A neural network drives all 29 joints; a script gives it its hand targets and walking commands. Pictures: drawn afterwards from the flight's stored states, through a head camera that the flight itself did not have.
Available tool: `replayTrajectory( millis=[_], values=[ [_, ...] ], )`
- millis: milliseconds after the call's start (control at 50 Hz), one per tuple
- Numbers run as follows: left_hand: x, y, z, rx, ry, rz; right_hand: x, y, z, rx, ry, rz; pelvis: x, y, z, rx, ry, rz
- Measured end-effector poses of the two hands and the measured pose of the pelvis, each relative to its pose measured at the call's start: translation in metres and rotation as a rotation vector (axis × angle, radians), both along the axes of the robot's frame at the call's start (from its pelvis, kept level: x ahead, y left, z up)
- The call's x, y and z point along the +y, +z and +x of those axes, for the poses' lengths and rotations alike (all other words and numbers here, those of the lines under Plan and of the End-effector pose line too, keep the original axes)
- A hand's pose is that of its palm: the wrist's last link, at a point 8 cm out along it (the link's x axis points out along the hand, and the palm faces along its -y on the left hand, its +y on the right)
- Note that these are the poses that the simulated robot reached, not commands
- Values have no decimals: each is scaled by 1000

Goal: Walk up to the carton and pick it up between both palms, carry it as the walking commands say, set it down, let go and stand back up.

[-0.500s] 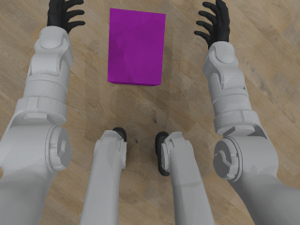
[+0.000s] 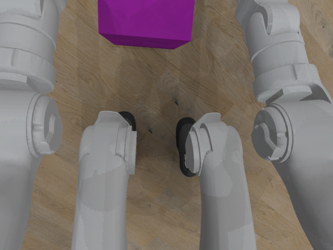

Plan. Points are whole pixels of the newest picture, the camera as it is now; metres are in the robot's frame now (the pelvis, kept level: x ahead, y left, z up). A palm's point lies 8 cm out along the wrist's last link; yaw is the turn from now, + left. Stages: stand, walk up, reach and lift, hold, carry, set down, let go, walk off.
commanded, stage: reach and lift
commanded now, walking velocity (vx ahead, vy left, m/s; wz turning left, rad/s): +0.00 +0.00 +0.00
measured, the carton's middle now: out of the picture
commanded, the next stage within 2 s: none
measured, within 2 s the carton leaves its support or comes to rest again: leaves its support in 1.90 s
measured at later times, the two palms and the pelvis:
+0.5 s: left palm out of the picture +0.57 +0.19 -0.25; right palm out of the picture +0.57 -0.12 -0.24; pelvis +0.02 +0.00 -0.06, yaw -1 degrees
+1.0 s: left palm out of the picture +0.57 +0.18 -0.24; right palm out of the picture +0.57 -0.09 -0.24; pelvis +0.01 +0.00 -0.06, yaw -1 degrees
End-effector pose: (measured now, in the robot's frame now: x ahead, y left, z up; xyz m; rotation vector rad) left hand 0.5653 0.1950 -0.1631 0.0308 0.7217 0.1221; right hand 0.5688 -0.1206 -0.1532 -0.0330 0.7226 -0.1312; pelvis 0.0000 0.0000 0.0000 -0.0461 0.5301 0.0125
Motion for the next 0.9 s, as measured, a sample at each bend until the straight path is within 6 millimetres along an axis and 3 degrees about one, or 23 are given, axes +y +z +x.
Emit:
replayTrajectory(
  millis=[260,360,500,700,900],
  values=[
    [4,-71,-4,44,6,4,6,-72,-6,39,30,17,2,-47,7,22,-13,-1],
    [-1,-85,-3,51,2,6,4,-88,-7,29,35,29,4,-57,13,24,-18,7],
    [-3,-85,4,19,16,-11,0,-89,-4,9,47,6,3,-63,16,17,-26,10],
    [4,-85,-2,35,22,-8,7,-88,-3,18,55,24,2,-64,14,12,-26,16],
    [-13,-81,2,28,-7,-26,18,-87,-6,20,71,29,3,-62,12,14,-28,13]
  ],
)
